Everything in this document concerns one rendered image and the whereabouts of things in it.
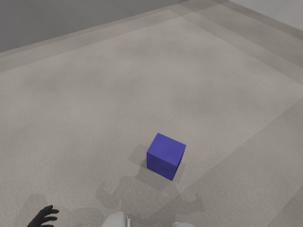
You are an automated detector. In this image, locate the carton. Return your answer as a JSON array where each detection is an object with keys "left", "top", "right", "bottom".
[{"left": 146, "top": 132, "right": 187, "bottom": 181}]

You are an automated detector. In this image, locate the left robot thigh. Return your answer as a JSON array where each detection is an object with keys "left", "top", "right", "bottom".
[{"left": 101, "top": 213, "right": 131, "bottom": 227}]

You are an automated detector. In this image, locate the left robot hand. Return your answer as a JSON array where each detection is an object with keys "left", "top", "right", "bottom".
[{"left": 27, "top": 205, "right": 60, "bottom": 227}]

